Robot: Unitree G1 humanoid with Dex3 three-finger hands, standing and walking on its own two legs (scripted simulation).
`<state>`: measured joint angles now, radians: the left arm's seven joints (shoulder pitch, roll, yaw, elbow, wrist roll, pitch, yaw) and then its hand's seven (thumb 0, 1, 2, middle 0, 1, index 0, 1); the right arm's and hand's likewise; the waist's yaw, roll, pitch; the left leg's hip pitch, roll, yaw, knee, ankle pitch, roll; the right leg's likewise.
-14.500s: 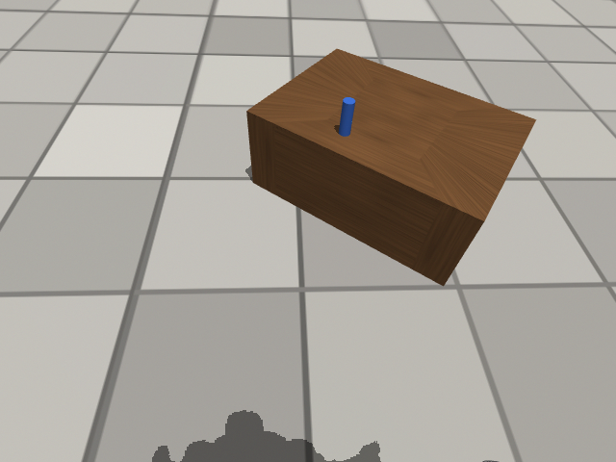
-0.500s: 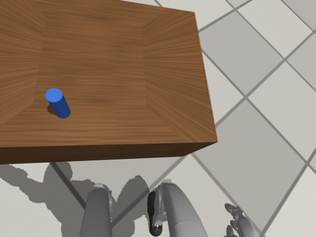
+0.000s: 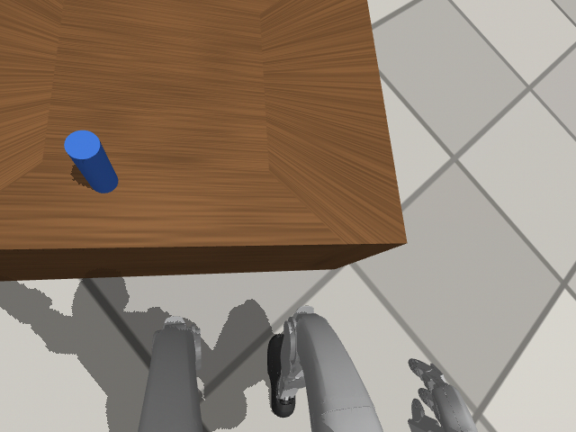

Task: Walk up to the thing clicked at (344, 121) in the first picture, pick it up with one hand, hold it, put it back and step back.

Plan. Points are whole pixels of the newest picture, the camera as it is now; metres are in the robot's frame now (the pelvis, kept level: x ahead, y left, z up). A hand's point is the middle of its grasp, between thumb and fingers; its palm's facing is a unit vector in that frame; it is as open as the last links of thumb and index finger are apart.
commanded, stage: approach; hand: left
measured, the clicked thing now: (94, 165) +0.49 +0.24 -0.16
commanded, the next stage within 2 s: close in in 0.24 s
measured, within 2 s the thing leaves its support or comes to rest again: neither
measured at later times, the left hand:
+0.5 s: hand (62, 170) +0.48 +0.28 -0.17, palm faces +0.22 -0.97 +0.07, open 17.7 cm
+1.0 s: hand (89, 157) +0.50 +0.24 -0.15, palm faces +0.28 -0.96 +0.01, open 17.7 cm
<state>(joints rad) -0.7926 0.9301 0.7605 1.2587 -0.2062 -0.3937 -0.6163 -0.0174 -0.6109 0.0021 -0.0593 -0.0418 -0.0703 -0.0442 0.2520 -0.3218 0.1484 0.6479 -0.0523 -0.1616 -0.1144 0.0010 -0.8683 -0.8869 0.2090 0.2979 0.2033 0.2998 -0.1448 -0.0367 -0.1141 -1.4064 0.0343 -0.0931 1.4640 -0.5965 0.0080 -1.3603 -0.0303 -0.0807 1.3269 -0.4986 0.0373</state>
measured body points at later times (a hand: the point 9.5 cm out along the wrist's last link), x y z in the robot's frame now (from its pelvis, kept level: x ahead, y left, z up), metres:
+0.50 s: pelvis -0.05 -0.01 -0.18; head +0.18 +0.05 +0.21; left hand +0.46 +0.34 -0.17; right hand +0.02 -0.27 -0.28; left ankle +0.03 +0.11 -0.58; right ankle +0.06 -0.16 -0.58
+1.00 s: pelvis -0.05 -0.02 -0.18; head +0.17 +0.02 +0.22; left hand +0.48 +0.29 -0.15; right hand -0.01 -0.30 -0.29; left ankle +0.03 +0.11 -0.58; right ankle +0.06 -0.16 -0.58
